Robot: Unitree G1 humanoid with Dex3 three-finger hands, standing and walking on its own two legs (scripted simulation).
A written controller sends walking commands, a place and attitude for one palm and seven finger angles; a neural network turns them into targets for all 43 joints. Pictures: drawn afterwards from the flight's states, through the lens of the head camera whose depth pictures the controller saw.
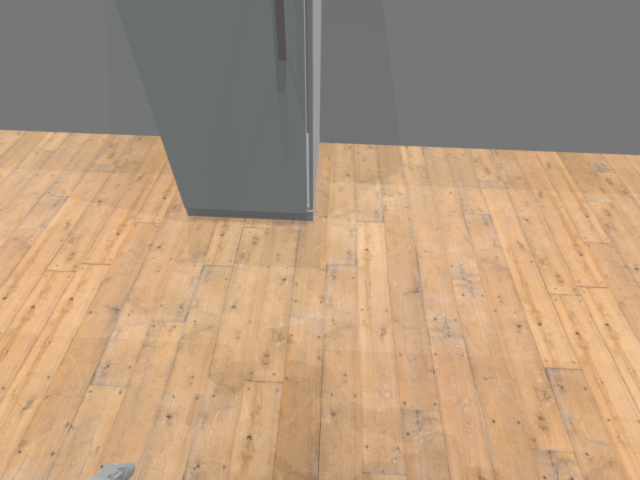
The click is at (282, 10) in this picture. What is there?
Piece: fridge door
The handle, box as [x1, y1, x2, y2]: [274, 0, 287, 60]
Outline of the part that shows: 274,0 278,59 286,60 287,52 284,0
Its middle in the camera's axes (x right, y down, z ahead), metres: -0.11 -0.67 +0.99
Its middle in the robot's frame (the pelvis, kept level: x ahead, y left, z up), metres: +1.21 +0.18 +0.20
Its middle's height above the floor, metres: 0.97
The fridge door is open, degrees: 0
